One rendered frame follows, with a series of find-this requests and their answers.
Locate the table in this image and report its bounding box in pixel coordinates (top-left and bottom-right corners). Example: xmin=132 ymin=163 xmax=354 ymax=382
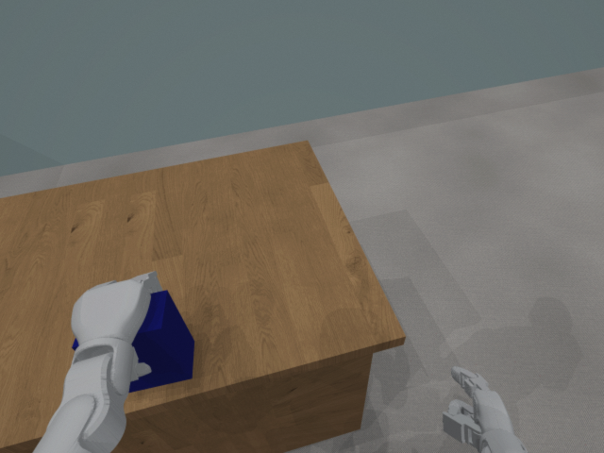
xmin=0 ymin=141 xmax=406 ymax=453

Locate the right robot hand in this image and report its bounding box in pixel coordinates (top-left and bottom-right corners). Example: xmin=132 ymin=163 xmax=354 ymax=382
xmin=443 ymin=366 xmax=514 ymax=453

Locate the left robot hand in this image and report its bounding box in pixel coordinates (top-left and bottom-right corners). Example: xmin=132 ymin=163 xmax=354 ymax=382
xmin=71 ymin=271 xmax=162 ymax=382

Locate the left robot forearm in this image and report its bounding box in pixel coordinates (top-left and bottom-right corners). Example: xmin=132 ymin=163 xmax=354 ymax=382
xmin=33 ymin=337 xmax=134 ymax=453

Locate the sponge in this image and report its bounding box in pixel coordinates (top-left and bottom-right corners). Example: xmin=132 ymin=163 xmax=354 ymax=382
xmin=72 ymin=290 xmax=194 ymax=393

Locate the right robot forearm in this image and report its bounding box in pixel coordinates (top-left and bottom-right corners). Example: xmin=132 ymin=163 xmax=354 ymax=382
xmin=479 ymin=429 xmax=528 ymax=453

